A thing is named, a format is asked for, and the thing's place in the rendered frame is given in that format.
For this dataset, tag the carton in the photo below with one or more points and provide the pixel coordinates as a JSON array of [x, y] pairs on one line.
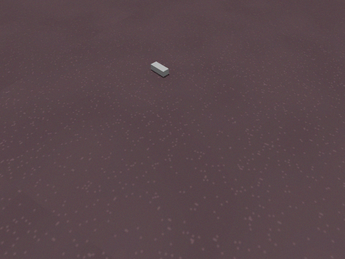
[[160, 69]]

